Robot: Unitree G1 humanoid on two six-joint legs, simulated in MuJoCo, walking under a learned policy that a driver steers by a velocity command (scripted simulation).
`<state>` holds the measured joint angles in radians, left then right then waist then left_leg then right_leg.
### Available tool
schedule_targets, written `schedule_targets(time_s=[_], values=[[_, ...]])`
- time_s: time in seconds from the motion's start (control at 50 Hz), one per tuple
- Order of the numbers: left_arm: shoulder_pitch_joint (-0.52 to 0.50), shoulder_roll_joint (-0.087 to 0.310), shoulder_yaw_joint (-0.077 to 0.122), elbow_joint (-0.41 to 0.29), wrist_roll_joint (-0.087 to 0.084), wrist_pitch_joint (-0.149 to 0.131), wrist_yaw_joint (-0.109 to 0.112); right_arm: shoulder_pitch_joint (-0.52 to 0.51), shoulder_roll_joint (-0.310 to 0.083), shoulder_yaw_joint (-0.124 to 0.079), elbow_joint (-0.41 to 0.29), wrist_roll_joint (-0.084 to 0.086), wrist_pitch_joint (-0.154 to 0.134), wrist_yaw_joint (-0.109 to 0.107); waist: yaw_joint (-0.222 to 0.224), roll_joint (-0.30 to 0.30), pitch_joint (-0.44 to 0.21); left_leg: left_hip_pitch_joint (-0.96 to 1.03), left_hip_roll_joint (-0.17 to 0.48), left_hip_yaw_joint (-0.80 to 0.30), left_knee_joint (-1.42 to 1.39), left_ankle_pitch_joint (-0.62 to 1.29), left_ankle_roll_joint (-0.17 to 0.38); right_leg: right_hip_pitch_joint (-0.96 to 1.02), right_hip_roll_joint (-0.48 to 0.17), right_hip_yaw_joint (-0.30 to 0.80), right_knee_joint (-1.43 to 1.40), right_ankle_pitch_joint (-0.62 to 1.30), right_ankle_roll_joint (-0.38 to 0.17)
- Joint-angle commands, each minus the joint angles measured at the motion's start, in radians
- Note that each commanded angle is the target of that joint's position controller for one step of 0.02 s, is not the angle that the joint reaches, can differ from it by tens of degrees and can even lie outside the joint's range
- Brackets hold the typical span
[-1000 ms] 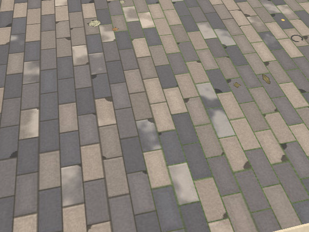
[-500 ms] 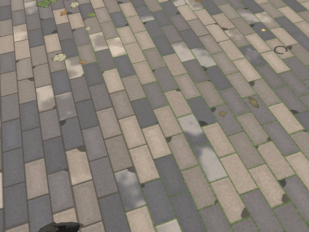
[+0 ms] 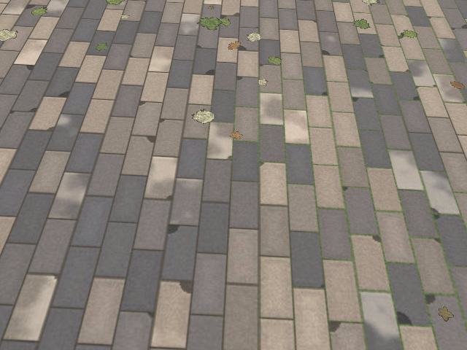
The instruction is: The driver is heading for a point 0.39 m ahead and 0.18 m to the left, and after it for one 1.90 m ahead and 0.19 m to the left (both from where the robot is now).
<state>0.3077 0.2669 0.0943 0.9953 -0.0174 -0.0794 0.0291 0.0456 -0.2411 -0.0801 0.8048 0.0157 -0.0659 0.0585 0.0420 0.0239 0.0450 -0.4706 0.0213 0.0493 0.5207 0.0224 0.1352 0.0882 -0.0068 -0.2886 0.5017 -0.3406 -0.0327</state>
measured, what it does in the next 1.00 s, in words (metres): walks ahead, turning left: right foot, then left foot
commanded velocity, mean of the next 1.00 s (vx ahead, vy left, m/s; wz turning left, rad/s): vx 0.24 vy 0.00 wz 0.52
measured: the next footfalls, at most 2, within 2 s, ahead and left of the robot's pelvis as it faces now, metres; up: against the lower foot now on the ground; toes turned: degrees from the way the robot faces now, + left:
right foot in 0.44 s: +0.35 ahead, -0.11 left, +0.00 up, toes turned +21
left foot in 0.84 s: +0.19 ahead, +0.11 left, +0.00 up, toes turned +33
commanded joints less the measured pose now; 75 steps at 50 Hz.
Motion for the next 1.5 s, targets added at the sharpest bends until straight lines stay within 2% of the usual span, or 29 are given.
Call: schedule_targets(time_s=[0.02, 0.04, 0.06, 0.1, 0.14, 0.2, 0.4, 0.42, 0.44, 0.46, 0.48, 0.52, 0.58, 0.76, 0.82, 0.84, 0.86, 0.9, 0.94, 1.06, 1.22, 1.3, 1.32, 1.34, 1.36, 1.38, 1.4, 1.44, 1.5], values=[[-0.054, 0.016, -0.012, -0.126, 0.043, -0.018, -0.019, 0.361, -0.262, -0.082, 0.058, -0.001, 0.019, -0.031, -0.129, 0.312, -0.176, 0.689, 0.149, -0.334, 0.048, 0.261, 0.167, -0.593, 0.011, 0.116, 0.782, -0.216, 0.025], [0.043, 0.039, -0.027, -0.163, 0.008, -0.049, -0.034, 0.353, -0.287, -0.075, 0.006, -0.007, 0.001, -0.02, -0.093, 0.261, -0.38, 0.89, 0.31, -0.783, -0.079, -0.032, 0.361, -0.818, 0.081, 0.33, 0.98, -0.357, 0.034], [-0.08, 0.113, -0.011, -0.184, -0.038, -0.074, -0.044, 0.36, -0.22, -0.066, -0.004, -0.008, -0.002, -0.023, -0.15, 0.124, -0.323, 0.848, 0.289, -0.777, -0.199, -0.278, 0.3, -0.925, 0.026, 0.392, 0.942, -0.234, 0.01], [-0.153, 0.134, -0.005, -0.188, -0.012, -0.07, -0.026, 0.175, -0.167, -0.045, -0.05, -0.004, -0.013, -0.026, -0.073, -0.032, -0.14, 0.541, 0.243, -0.624, -0.223, -0.068, 0.219, -0.864, -0.055, 0.385, 0.786, -0.083, 0.021], [-0.118, 0.157, 0.009, -0.181, 0.028, -0.036, -0.011, 0.106, -0.164, -0.04, -0.08, -0.024, -0.014, -0.036, -0.012, -0.046, -0.136, 0.313, 0.216, -0.508, -0.208, 0.269, 0.208, -0.687, -0.088, 0.395, 0.707, -0.088, 0.056], [-0.151, 0.1, -0.004, -0.204, 0.037, -0.001, 0.003, 0.122, -0.2, -0.05, -0.082, -0.02, -0.002, -0.058, -0.008, -0.021, -0.13, 0.173, 0.137, -0.351, -0.188, 0.459, 0.165, -0.613, -0.065, 0.345, 0.5, -0.011, 0.087], [-0.247, 0.124, -0.006, -0.257, 0.02, 0.008, -0.014, 0.129, -0.168, -0.042, -0.115, 0.0, 0.073, -0.096, -0.026, 0.119, -0.149, 0.22, 0.047, -0.461, -0.033, 0.009, 0.03, -0.453, 0.039, 0.378, -0.007, 0.234, 0.085], [-0.204, 0.139, 0.0, -0.247, 0.026, 0.0, -0.013, 0.118, -0.15, -0.036, -0.126, 0.0, 0.073, -0.098, 0.0, 0.114, -0.147, 0.193, 0.012, -0.457, 0.027, -0.047, -0.004, -0.367, 0.006, 0.38, -0.097, 0.34, 0.059], [-0.151, 0.201, 0.013, -0.245, 0.044, -0.003, -0.006, 0.146, -0.089, -0.017, -0.142, -0.012, 0.07, -0.099, -0.007, -0.006, -0.206, 0.096, -0.058, -0.375, 0.217, -0.261, -0.058, -0.205, -0.184, 0.523, -0.103, 0.545, -0.011], [-0.149, 0.25, 0.018, -0.253, 0.073, 0.014, 0.002, 0.286, -0.058, -0.012, -0.144, -0.009, 0.064, -0.1, -0.086, -0.264, -0.246, -0.116, -0.204, -0.227, 0.434, -0.751, -0.119, -0.04, -0.412, 0.791, -0.102, 0.83, -0.196], [-0.125, 0.215, 0.017, -0.253, 0.054, 0.024, 0.0, 0.321, -0.16, -0.028, -0.142, -0.007, 0.058, -0.091, -0.077, -0.31, -0.299, -0.198, -0.125, -0.2, 0.632, -0.745, -0.159, -0.021, -0.484, 0.937, -0.129, 0.73, -0.283], [-0.191, 0.126, -0.005, -0.285, 0.039, 0.039, 0.005, 0.23, -0.226, -0.052, -0.127, 0.005, 0.085, -0.096, -0.046, -0.145, -0.198, -0.227, -0.057, -0.169, 0.747, -0.586, -0.195, -0.129, -0.339, 0.678, -0.123, 0.53, -0.207], [-0.243, 0.138, -0.006, -0.292, 0.043, 0.063, 0.014, 0.197, -0.162, -0.038, -0.152, 0.007, 0.117, -0.095, -0.059, -0.148, -0.115, -0.145, -0.024, -0.108, 0.687, -0.459, -0.208, -0.305, -0.24, 0.491, -0.197, 0.394, -0.168], [-0.202, 0.216, 0.031, -0.282, -0.006, 0.06, -0.005, 0.175, -0.153, -0.025, -0.192, 0.0, 0.097, -0.048, -0.043, -0.205, -0.141, 0.137, 0.005, 0.017, 0.167, -0.37, -0.115, -0.351, -0.296, 0.38, -0.29, -0.085, -0.146], [-0.197, 0.152, 0.016, -0.267, -0.01, 0.061, -0.017, 0.349, -0.155, -0.042, -0.102, 0.005, 0.091, -0.048, -0.111, -0.105, -0.125, 0.405, -0.041, 0.036, -0.04, -0.362, -0.043, -0.5, -0.222, 0.257, -0.096, -0.227, -0.061], [-0.218, 0.059, -0.013, -0.282, 0.01, 0.055, -0.034, 0.434, -0.201, -0.052, -0.085, 0.003, 0.084, -0.06, -0.134, 0.115, -0.105, 0.54, 0.149, -0.274, -0.187, -0.538, 0.032, -0.716, -0.124, 0.144, 0.256, -0.221, 0.019], [-0.267, 0.054, -0.017, -0.344, 0.018, 0.031, -0.044, 0.434, -0.32, -0.065, -0.118, -0.008, 0.067, -0.058, -0.127, 0.28, -0.049, 0.58, 0.358, -0.693, -0.31, -0.662, 0.187, -1.035, 0.008, 0.189, 0.47, -0.272, 0.044], [-0.315, 0.16, 0.009, -0.344, -0.027, -0.002, -0.051, 0.356, -0.224, -0.035, -0.13, -0.032, 0.017, -0.06, -0.113, 0.168, 0.022, 0.506, 0.347, -0.626, -0.366, -0.672, 0.166, -1.109, -0.087, 0.338, 0.574, -0.068, -0.004], [-0.248, 0.155, 0.011, -0.286, 0.003, -0.001, -0.053, 0.285, -0.171, -0.013, -0.138, -0.017, 0.003, -0.063, -0.076, 0.125, 0.011, 0.475, 0.264, -0.423, -0.359, -0.465, 0.087, -1.03, -0.119, 0.342, 0.519, 0.098, 0.009], [-0.254, 0.089, -0.009, -0.271, -0.008, 0.014, -0.068, 0.333, -0.169, -0.012, -0.107, -0.036, -0.017, -0.078, -0.093, 0.062, 0.009, 0.442, 0.195, -0.096, -0.392, -0.087, 0.021, -0.902, -0.064, 0.34, 0.359, 0.388, 0.05], [-0.396, 0.049, -0.039, -0.361, -0.007, 0.001, -0.116, 0.387, -0.186, -0.02, -0.05, -0.012, -0.006, -0.083, -0.14, 0.055, 0.085, 0.565, 0.247, 0.05, -0.34, 0.18, 0.0, -0.846, -0.017, 0.235, 0.087, 0.353, -0.018], [-0.155, 0.153, 0.01, -0.337, -0.009, 0.006, -0.115, 0.356, -0.244, -0.032, -0.059, -0.012, 0.021, -0.107, 0.019, 0.131, -0.122, 0.589, 0.231, 0.112, 0.078, 0.896, -0.055, -0.456, 0.113, 0.143, 0.075, 0.207, -0.112], [-0.001, 0.21, 0.037, -0.309, -0.011, 0.013, -0.097, 0.343, -0.25, -0.03, -0.069, -0.01, 0.015, -0.112, 0.107, 0.095, -0.205, 0.402, 0.202, 0.121, 0.312, 0.772, -0.09, -0.158, 0.087, 0.228, 0.038, 0.27, -0.158], [0.11, 0.315, 0.059, -0.296, -0.001, 0.02, -0.076, 0.424, -0.13, 0.008, -0.115, -0.04, -0.01, -0.097, 0.065, -0.16, -0.352, -0.031, 0.063, 0.095, 0.728, -0.033, -0.155, 0.28, -0.198, 0.691, 0.066, 0.264, -0.319], [0.123, 0.286, 0.045, -0.301, -0.008, 0.016, -0.073, 0.424, -0.115, 0.029, -0.124, -0.024, -0.052, -0.076, 0.059, -0.19, -0.527, -0.23, -0.087, -0.124, 0.944, -0.604, -0.168, 0.429, -0.348, 1.149, -0.121, 0.091, -0.445], [0.107, 0.229, 0.031, -0.295, -0.002, 0.018, -0.067, 0.279, -0.186, 0.007, -0.154, 0.021, -0.077, -0.06, 0.107, -0.119, -0.401, -0.338, -0.016, -0.193, 0.963, -0.532, -0.147, 0.351, -0.304, 1.011, -0.178, 0.043, -0.369], [0.044, 0.198, 0.022, -0.301, -0.007, 0.015, -0.063, 0.216, -0.183, 0.014, -0.183, 0.028, -0.089, -0.059, 0.077, -0.067, -0.254, -0.355, 0.03, -0.173, 0.879, -0.45, -0.129, 0.18, -0.263, 0.874, -0.194, 0.066, -0.324], [-0.082, 0.144, 0.002, -0.335, 0.004, 0.013, -0.058, 0.213, -0.183, 0.003, -0.177, -0.016, -0.082, -0.071, -0.023, -0.008, -0.102, -0.231, 0.091, -0.151, 0.714, -0.374, -0.138, -0.149, -0.181, 0.708, -0.242, 0.226, -0.284], [-0.128, 0.148, 0.004, -0.353, 0.008, 0.009, -0.047, 0.268, -0.157, 0.006, -0.175, -0.03, -0.044, -0.073, -0.082, -0.064, -0.062, -0.136, 0.108, -0.12, 0.604, -0.342, -0.181, -0.364, -0.139, 0.616, -0.297, 0.346, -0.296]])
Keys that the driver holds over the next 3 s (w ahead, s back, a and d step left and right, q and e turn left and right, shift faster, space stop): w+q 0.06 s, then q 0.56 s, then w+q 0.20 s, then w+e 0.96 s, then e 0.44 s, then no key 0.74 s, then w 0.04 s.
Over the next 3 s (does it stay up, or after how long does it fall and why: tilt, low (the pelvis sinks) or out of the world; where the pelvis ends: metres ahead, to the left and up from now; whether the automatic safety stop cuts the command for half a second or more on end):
stays up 0.90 0.26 0.00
